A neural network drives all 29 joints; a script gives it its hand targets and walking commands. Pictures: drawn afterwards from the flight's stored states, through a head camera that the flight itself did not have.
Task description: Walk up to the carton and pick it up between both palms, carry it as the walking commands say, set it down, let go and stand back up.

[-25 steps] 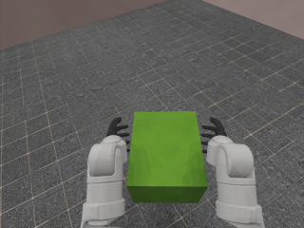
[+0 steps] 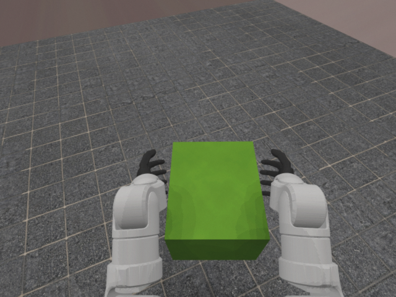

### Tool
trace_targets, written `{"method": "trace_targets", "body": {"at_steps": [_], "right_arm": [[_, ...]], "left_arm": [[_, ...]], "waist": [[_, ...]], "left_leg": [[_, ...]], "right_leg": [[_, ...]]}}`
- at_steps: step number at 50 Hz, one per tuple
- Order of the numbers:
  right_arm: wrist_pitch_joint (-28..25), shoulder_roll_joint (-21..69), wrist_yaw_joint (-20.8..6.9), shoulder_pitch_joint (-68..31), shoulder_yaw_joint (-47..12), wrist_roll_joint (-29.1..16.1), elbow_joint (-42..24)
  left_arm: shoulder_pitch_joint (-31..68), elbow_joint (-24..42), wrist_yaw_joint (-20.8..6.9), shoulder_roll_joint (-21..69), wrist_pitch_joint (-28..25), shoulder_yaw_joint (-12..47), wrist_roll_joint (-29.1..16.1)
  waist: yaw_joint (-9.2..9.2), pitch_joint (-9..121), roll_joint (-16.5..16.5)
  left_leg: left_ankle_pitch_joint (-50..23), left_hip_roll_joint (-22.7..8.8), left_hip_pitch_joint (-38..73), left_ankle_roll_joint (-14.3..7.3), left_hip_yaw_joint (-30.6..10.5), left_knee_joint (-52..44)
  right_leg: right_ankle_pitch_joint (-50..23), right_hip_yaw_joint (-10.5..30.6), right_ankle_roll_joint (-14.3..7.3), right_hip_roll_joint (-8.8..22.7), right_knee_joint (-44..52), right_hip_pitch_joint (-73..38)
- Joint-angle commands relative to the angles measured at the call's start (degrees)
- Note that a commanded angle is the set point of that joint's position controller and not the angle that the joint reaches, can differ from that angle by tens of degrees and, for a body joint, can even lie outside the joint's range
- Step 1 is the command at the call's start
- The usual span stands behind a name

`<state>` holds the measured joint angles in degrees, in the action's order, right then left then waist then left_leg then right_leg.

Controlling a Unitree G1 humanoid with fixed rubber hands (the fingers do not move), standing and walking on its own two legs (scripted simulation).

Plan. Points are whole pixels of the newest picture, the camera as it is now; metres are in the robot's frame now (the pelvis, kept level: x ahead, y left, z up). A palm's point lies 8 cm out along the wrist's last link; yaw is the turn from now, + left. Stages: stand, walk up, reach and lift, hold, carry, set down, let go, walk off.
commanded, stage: carry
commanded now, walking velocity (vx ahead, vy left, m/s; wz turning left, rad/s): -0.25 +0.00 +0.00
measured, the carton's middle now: (213, 199) +0.34 +0.01 +0.00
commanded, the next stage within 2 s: none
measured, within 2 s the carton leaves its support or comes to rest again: neither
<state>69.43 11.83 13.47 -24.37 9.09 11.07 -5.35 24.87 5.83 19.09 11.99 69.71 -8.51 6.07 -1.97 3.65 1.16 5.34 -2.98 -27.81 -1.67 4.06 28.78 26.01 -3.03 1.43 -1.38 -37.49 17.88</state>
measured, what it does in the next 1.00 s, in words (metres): walks backwards: right foot, then left foot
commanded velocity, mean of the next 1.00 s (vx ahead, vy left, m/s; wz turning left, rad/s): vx -0.23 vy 0.00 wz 0.00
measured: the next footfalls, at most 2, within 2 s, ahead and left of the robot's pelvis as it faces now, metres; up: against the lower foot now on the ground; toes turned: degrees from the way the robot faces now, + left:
right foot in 0.02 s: -0.01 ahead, -0.11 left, +0.00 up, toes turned -4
left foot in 0.42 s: -0.18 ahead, +0.13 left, +0.00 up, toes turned +5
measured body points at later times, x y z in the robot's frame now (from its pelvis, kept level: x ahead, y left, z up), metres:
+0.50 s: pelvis -0.21 +0.03 +0.01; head -0.20 +0.05 +0.45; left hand +0.09 +0.18 +0.07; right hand +0.10 -0.09 +0.08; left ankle -0.22 +0.13 -0.73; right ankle -0.11 -0.10 -0.69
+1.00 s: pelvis -0.41 +0.03 +0.01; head -0.40 +0.00 +0.46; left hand -0.09 +0.12 +0.09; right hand -0.12 -0.14 +0.08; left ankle -0.39 +0.15 -0.64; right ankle -0.39 -0.08 -0.73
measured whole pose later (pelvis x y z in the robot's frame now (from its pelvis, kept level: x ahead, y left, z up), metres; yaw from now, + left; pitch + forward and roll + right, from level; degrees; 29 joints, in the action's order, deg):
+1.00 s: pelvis -0.41 +0.03 +0.01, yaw -1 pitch +2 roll +2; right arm 72.0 10.9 19.3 -22.3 8.3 6.2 -7.0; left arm 24.6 3.0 15.5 11.9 70.0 -7.7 8.7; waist 2.6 1.0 1.5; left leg 23.4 1.2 -35.3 1.6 1.4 64.9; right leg 12.7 -1.9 -1.4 1.8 -28.8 18.2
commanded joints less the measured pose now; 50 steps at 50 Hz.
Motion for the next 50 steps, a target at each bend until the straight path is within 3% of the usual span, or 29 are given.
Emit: {"method": "trace_targets", "body": {"at_steps": [1,2,3,4,5,6,9,15,18,19,20,21,22,23,24,25,26,28,32,36,39,41,42,43,44,45,46,48,50], "right_arm": [[-0.1,57.7,-20.8,-23.9,-34.2,-25.0,-1.0],[0.0,57.9,-21.0,-24.9,-34.8,-25.4,-0.7],[0.1,58.2,-21.3,-28.7,-36.7,-26.6,-3.3],[-0.2,59.9,-21.3,-31.4,-37.5,-27.7,-3.9],[-0.3,61.1,-21.4,-32.7,-38.0,-28.8,-3.9],[-0.5,61.4,-21.6,-33.2,-38.2,-30.2,-4.3],[0.3,60.0,-21.6,-33.3,-38.8,-32.0,-4.2],[2.3,59.0,-20.6,-28.7,-37.3,-30.5,-0.7],[2.4,59.5,-20.9,-27.6,-36.2,-30.2,0.0],[2.4,59.8,-21.1,-27.0,-35.7,-30.0,0.4],[2.2,59.9,-21.4,-27.0,-35.2,-30.0,0.8],[2.1,60.1,-21.8,-26.7,-34.6,-30.0,1.4],[1.0,61.1,-22.0,-25.0,-34.8,-29.4,1.7],[1.0,61.0,-22.3,-26.5,-35.0,-29.0,0.0],[1.1,60.4,-22.7,-26.7,-34.1,-28.6,-0.9],[0.6,60.2,-22.8,-27.6,-33.4,-28.6,-2.0],[0.3,59.6,-22.6,-27.9,-32.7,-28.5,-3.0],[0.0,58.8,-22.0,-27.3,-31.2,-27.7,-2.3],[0.0,57.3,-21.5,-24.2,-30.6,-26.0,-1.2],[0.4,57.2,-21.4,-23.8,-32.3,-25.3,-1.1],[0.4,57.6,-21.4,-24.6,-33.7,-25.5,-0.9],[0.2,57.8,-21.5,-25.7,-34.8,-26.3,-0.9],[0.3,58.0,-21.8,-26.8,-35.3,-26.6,-0.6],[0.3,58.5,-21.9,-30.4,-37.1,-27.7,-3.1],[0.1,60.2,-21.8,-33.7,-38.3,-28.3,-4.5],[0.1,61.2,-21.8,-34.7,-38.7,-29.3,-4.7],[0.0,61.3,-21.9,-34.7,-38.8,-30.5,-4.9],[0.4,60.5,-21.9,-33.8,-38.8,-31.6,-4.8],[1.1,59.2,-21.3,-34.4,-39.4,-31.9,-5.0]], "left_arm": [[22.6,-3.9,-27.3,62.7,0.9,35.6,-24.8],[23.2,-4.6,-27.4,63.1,0.6,35.7,-24.7],[20.7,-5.9,-27.8,63.7,-0.1,34.4,-22.9],[24.4,-2.5,-28.1,64.0,-0.4,34.5,-23.8],[26.0,-1.5,-28.0,63.6,-0.4,34.1,-23.6],[26.6,0.0,-27.7,62.7,-0.6,33.9,-23.2],[24.5,-0.2,-27.0,61.0,-0.4,32.3,-21.7],[21.7,-1.3,-26.8,58.2,0.6,32.1,-20.7],[21.3,-0.9,-26.5,58.5,0.6,33.0,-21.0],[21.3,-0.7,-26.4,58.7,0.6,33.3,-21.2],[21.7,-0.6,-26.4,58.9,0.6,33.6,-21.5],[22.3,-0.7,-26.2,59.3,0.5,34.2,-21.9],[25.1,2.6,-26.8,59.7,0.4,35.5,-22.8],[28.2,2.2,-26.7,61.2,0.5,36.9,-23.6],[29.9,1.6,-26.7,62.7,0.4,37.5,-24.3],[31.3,2.4,-26.9,63.8,0.1,38.7,-25.7],[31.4,3.1,-26.7,64.1,-0.1,38.9,-26.3],[30.8,2.0,-26.3,62.2,0.1,38.2,-26.6],[28.3,0.4,-26.0,60.8,1.3,37.4,-26.2],[24.9,-2.9,-26.4,61.6,2.0,36.0,-25.1],[23.8,-4.0,-26.6,62.7,1.4,35.4,-24.7],[23.9,-4.0,-26.9,62.8,0.9,35.4,-24.5],[24.3,-5.1,-27.1,63.3,0.5,35.4,-24.1],[22.6,-5.1,-27.6,63.9,-0.1,34.5,-23.1],[26.1,-2.3,-27.8,64.3,-0.3,34.5,-23.9],[27.5,-1.2,-27.8,63.8,-0.2,34.2,-23.7],[27.8,0.1,-27.5,63.0,-0.3,34.0,-23.3],[26.5,0.6,-27.0,61.8,-0.1,33.2,-22.5],[24.8,-0.4,-26.9,60.5,0.3,32.1,-21.6]], "waist": [[2.84,22.0,5.0],[2.92,19.7,-2.7],[1.67,14.4,-18.8],[1.22,12.2,-16.0],[1.14,12.7,-9.0],[1.47,14.0,-4.9],[1.86,16.6,-9.3],[1.68,20.0,-14.6],[1.34,20.8,-15.4],[1.66,21.1,-13.8],[1.69,21.1,-9.9],[1.54,20.8,-3.1],[2.19,18.4,14.9],[2.91,15.4,15.8],[3.46,14.7,9.8],[3.01,14.1,5.3],[2.75,14.3,5.3],[2.53,16.9,6.4],[2.72,20.1,8.8],[3.13,21.4,11.0],[2.82,22.9,9.7],[2.91,22.2,4.5],[2.78,18.9,-5.1],[1.22,14.3,-18.2],[1.13,11.3,-14.7],[1.1,11.8,-7.6],[1.44,13.0,-4.8],[1.84,15.8,-7.8],[1.77,17.1,-10.3]], "left_leg": [[-10.0,-9.9,16.0,-3.3,-10.2,-3.0],[-1.6,-6.1,6.2,0.0,-6.9,-0.1],[20.9,0.1,-3.3,2.5,1.1,9.6],[28.7,1.7,-6.4,2.0,-0.1,25.3],[27.8,3.4,-5.2,1.6,-4.2,34.6],[24.3,3.6,-4.6,1.4,-5.6,39.9],[19.5,3.8,-7.1,2.9,-3.8,42.3],[25.0,4.9,-0.4,2.3,-0.4,20.1],[21.0,5.2,7.7,0.5,0.8,4.0],[15.1,4.5,12.8,0.2,1.8,-4.9],[11.9,1.9,19.3,0.1,-0.7,-10.7],[11.3,-4.7,26.0,-0.3,-8.0,-11.8],[0.3,-20.3,22.4,-6.6,-22.3,-11.7],[-13.7,-23.0,14.8,-11.7,-21.1,-11.0],[-15.9,-20.0,12.3,-12.6,-18.0,-10.6],[-13.6,-16.8,11.0,-10.5,-12.5,-9.7],[-14.1,-13.5,12.8,-8.4,-8.7,-8.3],[-20.6,-10.6,19.5,-7.5,-6.0,-5.1],[-21.7,-11.7,27.0,-8.7,-10.1,-4.3],[-18.9,-13.7,26.3,-9.6,-15.2,-7.2],[-16.3,-13.0,24.2,-6.7,-13.8,-7.4],[-7.5,-9.6,15.0,-1.7,-10.6,-5.7],[2.8,-4.4,5.0,1.6,-5.2,-2.6],[22.0,0.5,-2.1,3.5,1.1,10.1],[27.3,1.9,-5.7,3.0,-0.3,24.9],[26.1,3.6,-4.6,2.8,-4.0,34.6],[22.7,3.8,-4.7,2.7,-5.4,39.8],[18.4,3.8,-6.7,3.3,-4.6,44.1],[18.4,3.8,-6.4,4.3,-2.8,37.5]], "right_leg": [[-9.5,1.3,-1.1,3.0,20.4,-9.1],[-10.4,10.1,-3.4,10.4,19.2,-13.8],[-25.5,21.3,-10.6,23.9,19.9,-8.7],[-39.7,20.7,-14.2,27.4,19.2,-5.1],[-41.3,17.2,-14.0,24.6,18.6,-3.8],[-38.2,12.7,-12.0,21.2,17.5,-3.9],[-40.2,6.0,-9.0,15.5,12.9,-9.5],[-37.7,13.0,-10.0,17.8,14.8,-14.2],[-35.2,12.9,-8.9,17.6,16.4,-12.4],[-34.1,11.5,-7.1,16.6,15.7,-10.1],[-30.2,10.0,-4.6,14.6,14.0,-4.8],[-21.5,7.7,-2.0,12.1,10.5,3.3],[-2.5,-0.4,2.1,4.8,3.1,13.2],[6.9,0.4,2.0,2.1,-13.6,12.7],[5.7,4.9,1.2,-0.4,-23.6,12.8],[1.9,5.9,1.0,-0.1,-28.6,12.8],[-1.6,6.3,1.0,-0.5,-32.2,14.5],[-1.9,5.6,2.4,-1.1,-34.8,17.2],[2.7,2.8,2.8,-0.3,-22.0,16.1],[6.0,0.4,0.6,-0.8,-6.7,8.6],[-1.8,-1.9,-1.0,-1.3,9.9,-0.5],[-8.6,1.8,-1.8,3.4,22.0,-11.9],[-7.5,12.3,-5.2,12.7,20.3,-14.4],[-19.5,20.7,-11.9,24.5,21.4,-7.6],[-32.6,19.9,-14.7,27.2,21.0,-4.0],[-34.3,15.9,-14.3,24.2,20.3,-2.6],[-33.4,11.5,-12.1,20.6,18.8,-3.4],[-38.7,5.4,-9.1,15.8,14.4,-8.8],[-35.4,5.1,-8.0,14.1,13.1,-11.3]]}}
